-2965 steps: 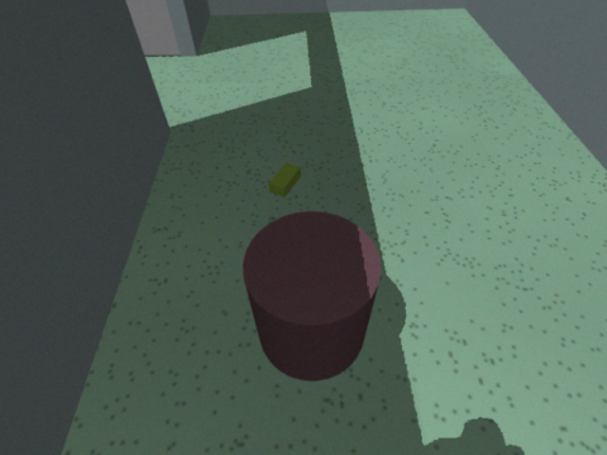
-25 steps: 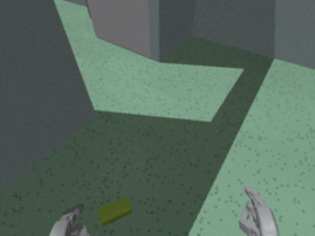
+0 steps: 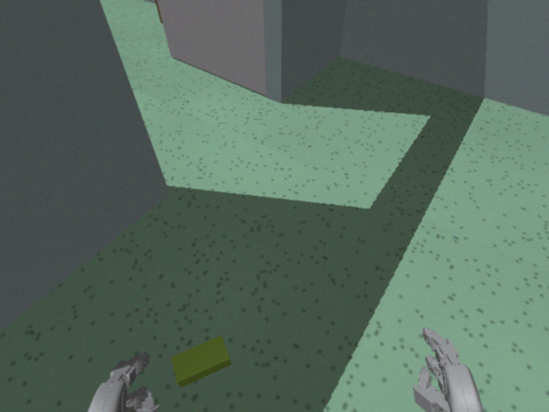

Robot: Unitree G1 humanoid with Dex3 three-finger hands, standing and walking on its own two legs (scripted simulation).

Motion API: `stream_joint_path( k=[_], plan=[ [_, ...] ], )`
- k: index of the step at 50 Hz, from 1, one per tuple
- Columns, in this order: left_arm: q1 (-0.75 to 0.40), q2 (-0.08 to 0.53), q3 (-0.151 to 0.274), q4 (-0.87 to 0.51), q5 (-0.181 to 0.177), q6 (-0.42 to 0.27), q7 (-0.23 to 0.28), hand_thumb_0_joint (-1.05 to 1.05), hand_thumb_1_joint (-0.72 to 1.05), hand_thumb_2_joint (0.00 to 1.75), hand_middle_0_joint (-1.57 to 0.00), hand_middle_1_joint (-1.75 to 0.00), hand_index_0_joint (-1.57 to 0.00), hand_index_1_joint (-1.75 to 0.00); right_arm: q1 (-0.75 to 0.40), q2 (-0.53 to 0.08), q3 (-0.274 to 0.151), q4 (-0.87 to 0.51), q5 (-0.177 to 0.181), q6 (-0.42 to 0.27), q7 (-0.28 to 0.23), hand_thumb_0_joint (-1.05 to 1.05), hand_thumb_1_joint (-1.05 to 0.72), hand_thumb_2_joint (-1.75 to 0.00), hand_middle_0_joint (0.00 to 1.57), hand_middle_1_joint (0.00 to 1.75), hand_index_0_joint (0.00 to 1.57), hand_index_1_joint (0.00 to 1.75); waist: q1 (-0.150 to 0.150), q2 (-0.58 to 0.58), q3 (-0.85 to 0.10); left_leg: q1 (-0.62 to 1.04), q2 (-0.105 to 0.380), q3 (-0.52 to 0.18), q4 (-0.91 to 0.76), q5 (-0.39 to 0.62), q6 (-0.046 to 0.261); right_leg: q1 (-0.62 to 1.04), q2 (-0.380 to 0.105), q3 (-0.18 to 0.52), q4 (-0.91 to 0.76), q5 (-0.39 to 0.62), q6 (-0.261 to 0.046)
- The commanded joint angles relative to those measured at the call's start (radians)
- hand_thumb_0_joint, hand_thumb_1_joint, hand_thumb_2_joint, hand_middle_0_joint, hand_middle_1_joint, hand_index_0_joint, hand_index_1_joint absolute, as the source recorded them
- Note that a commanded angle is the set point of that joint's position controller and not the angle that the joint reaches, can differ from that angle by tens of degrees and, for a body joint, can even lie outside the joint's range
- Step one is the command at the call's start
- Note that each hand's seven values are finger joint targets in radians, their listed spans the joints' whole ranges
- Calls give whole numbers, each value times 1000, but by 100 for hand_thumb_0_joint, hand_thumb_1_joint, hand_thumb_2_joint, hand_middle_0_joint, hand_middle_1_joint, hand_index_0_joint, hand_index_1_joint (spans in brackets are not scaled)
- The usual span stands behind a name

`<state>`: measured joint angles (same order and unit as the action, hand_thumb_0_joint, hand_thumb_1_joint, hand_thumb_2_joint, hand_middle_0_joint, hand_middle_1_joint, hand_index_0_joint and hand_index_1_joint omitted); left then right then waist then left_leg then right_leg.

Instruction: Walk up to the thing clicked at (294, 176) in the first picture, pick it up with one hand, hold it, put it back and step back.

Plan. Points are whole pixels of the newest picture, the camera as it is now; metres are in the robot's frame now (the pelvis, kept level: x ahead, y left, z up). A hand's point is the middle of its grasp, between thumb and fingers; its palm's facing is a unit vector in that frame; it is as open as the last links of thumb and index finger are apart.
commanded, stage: home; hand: left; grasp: from above
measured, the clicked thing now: (201, 360) +0.42 +0.25 -0.69
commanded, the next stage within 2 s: stand in 1.40 s
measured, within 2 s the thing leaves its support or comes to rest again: neither
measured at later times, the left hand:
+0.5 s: hand out of the picture +0.16 +0.19 -0.05, palm faces +0.05 -0.98 -0.20, open 7.4 cm
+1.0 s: hand out of the picture +0.16 +0.19 -0.05, palm faces +0.05 -0.98 -0.21, open 7.4 cm
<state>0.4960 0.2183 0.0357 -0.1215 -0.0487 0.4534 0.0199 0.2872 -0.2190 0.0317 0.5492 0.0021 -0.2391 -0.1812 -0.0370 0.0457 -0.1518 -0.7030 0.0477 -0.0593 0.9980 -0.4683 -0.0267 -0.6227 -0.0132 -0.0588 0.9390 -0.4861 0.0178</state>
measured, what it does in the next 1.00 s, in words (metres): stands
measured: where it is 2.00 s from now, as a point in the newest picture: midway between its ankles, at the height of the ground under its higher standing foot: outside the picture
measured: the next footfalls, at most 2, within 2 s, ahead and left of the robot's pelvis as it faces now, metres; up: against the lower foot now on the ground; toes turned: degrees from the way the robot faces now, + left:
none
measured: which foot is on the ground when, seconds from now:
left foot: down 0.00-1.00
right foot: down 0.00-1.00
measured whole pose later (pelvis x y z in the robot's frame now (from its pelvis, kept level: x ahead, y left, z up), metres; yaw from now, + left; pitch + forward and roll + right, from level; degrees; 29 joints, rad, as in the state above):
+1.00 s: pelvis +0.00 +0.01 +0.00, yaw +0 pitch +10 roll -3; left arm 0.50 0.23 0.03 -0.14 -0.05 0.47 0.02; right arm 0.28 -0.22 0.03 0.55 0.01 -0.24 -0.18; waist -0.03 0.04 -0.16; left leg -0.70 0.05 -0.05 1.01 -0.47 -0.02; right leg -0.62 -0.01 -0.05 0.94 -0.49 0.02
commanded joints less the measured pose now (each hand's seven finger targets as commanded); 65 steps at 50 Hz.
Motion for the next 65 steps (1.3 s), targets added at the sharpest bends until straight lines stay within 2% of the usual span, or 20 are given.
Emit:
stream_joint_path(
  k=[1, 13, 15, 20, 22, 26, 34, 40, 42, 44, 48, 51, 54, 55, 56, 58, 61, 64, 65],
  plan=[
    [-16, 101, 63, -171, 2, -51, 5, 0, 90, 90, -20, -30, -20, -30, -74, -118, -53, -159, -1, -66, -20, 0, -90, -90, 20, 30, 20, 30, 0, -18, -78, 118, -46, 28, -151, 170, 39, 16, 34, -12, -166, 182, -9],
    [-24, 106, 62, -199, 3, -51, 4, 0, 90, 90, -20, -30, -20, -30, -68, -121, -56, -158, 2, -67, -20, 0, -90, -90, 20, 30, 20, 30, 1, 21, -88, 130, -41, 23, -163, 169, 33, 15, 37, -15, -151, 174, -15],
    [-25, 105, 54, -191, 5, -47, 4, 0, 90, 90, -20, -30, -20, -30, -71, -122, -55, -161, 4, -65, -21, 0, -90, -90, 20, 30, 20, 30, -6, -3, -76, 133, -38, 27, -159, 178, 36, 9, 38, -15, -154, 180, -14],
    [-30, 105, 54, -191, 4, -45, 5, 0, 90, 90, -20, -30, -20, -30, -72, -119, -52, -160, 3, -65, -21, 0, -90, -90, 20, 30, 20, 30, 1, -2, -65, 118, -40, 26, -158, 173, 36, 9, 36, -16, -156, 176, -14],
    [-31, 111, 58, -207, 4, -45, 7, 0, 90, 90, -20, -30, -20, -30, -67, -120, -54, -158, 3, -66, -23, 0, -90, -90, 20, 30, 20, 30, -2, 0, -102, 140, -40, 25, -150, 214, 36, 29, 35, -12, -150, 215, -13],
    [-24, 108, 51, -200, 8, -42, 7, 0, 90, 90, -20, -30, -20, -30, -66, -121, -55, -155, 2, -62, -22, 0, -90, -90, 20, 30, 20, 30, -1, 7, -103, 149, -36, 20, -150, 253, 33, 31, 37, -16, -139, 243, -16],
    [-27, 104, 54, -190, 7, -40, 7, 0, 90, 90, -20, -30, -20, -30, -73, -120, -53, -160, 1, -64, -21, 0, -90, -90, 20, 30, 20, 30, 1, 8, -67, 128, -34, 18, -168, 186, 32, 8, 39, -21, -146, 181, -16],
    [-11, 101, 54, -199, 6, -37, 7, 0, 90, 90, -20, -30, -20, -30, -70, -116, -54, -164, 2, -64, -21, 0, -90, -90, 20, 30, 20, 30, 3, -1, -98, 132, -40, 27, -149, 205, 35, 24, 33, -14, -149, 203, -14],
    [-31, 121, 63, -229, 6, -42, 8, 0, 90, 90, -20, -30, -20, -30, -69, -119, -56, -164, 2, -62, -22, 0, -90, -90, 20, 30, 20, 30, 3, 1, -97, 131, -40, 28, -144, 218, 35, 24, 32, -14, -149, 216, -12],
    [-26, 105, 48, -190, 7, -38, 6, 0, 90, 90, -20, -30, -20, -30, -70, -118, -54, -165, 2, -60, -22, 0, -90, -90, 20, 30, 20, 30, -8, -7, -80, 123, -41, 30, -141, 203, 38, 10, 32, -11, -155, 208, -9],
    [-30, 121, 64, -223, 9, -44, 9, 0, 90, 90, -20, -30, -20, -30, -65, -121, -57, -159, 2, -59, -21, 0, -90, -90, 20, 30, 20, 30, 4, 15, -98, 136, -37, 23, -153, 211, 33, 20, 35, -15, -141, 203, -17],
    [-13, 97, 39, -192, 8, -40, 7, 0, 90, 90, -20, -30, -20, -30, -69, -119, -55, -161, 2, -58, -19, 0, -90, -90, 20, 30, 20, 30, -4, 11, -87, 134, -34, 18, -156, 213, 32, 14, 38, -18, -138, 206, -16],
    [-37, 123, 63, -225, 7, -42, 11, 0, 90, 90, -20, -30, -20, -30, -66, -121, -57, -162, 2, -56, -21, 0, -90, -90, 20, 30, 20, 30, -1, 13, -94, 136, -36, 24, -151, 211, 33, 15, 35, -15, -144, 205, -15],
    [-16, 110, 48, -188, 9, -35, 9, 0, 90, 90, -20, -30, -20, -30, -74, -119, -55, -165, 4, -56, -21, 0, -90, -90, 20, 30, 20, 30, -1, -11, -65, 115, -38, 27, -148, 196, 36, 3, 34, -16, -153, 193, -13],
    [-40, 123, 60, -232, 4, -39, 9, 0, 90, 90, -20, -30, -20, -30, -67, -119, -54, -165, 3, -57, -20, 0, -90, -90, 20, 30, 20, 30, -1, -7, -83, 125, -39, 28, -144, 195, 37, 13, 31, -12, -154, 194, -13],
    [-15, 108, 47, -202, 6, -32, 10, 0, 90, 90, -20, -30, -20, -30, -70, -117, -53, -168, 4, -56, -20, 0, -90, -90, 20, 30, 20, 30, -2, -7, -79, 119, -40, 30, -146, 185, 37, 7, 32, -12, -157, 187, -13],
    [-25, 121, 55, -220, 6, -31, 10, 0, 90, 90, -20, -30, -20, -30, -74, -121, -54, -169, 5, -55, -20, 0, -90, -90, 20, 30, 20, 30, 2, 2, -68, 111, -41, 31, -155, 148, 37, 1, 32, -13, -160, 150, -14],
    [-13, 96, 42, -205, 2, -29, 7, 0, 90, 90, -20, -30, -20, -30, -74, -118, -52, -174, 5, -57, -19, 0, -90, -90, 20, 30, 20, 30, -3, -7, -77, 108, -39, 24, -156, 147, 37, 4, 34, -17, -153, 149, -14],
    [-17, 114, 57, -226, 3, -29, 9, 0, 90, 90, -20, -30, -20, -30, -72, -118, -54, -170, 6, -57, -18, 0, -90, -90, 20, 30, 20, 30, 7, 7, -81, 107, -39, 25, -158, 143, 36, 4, 33, -16, -153, 147, -17]
  ],
)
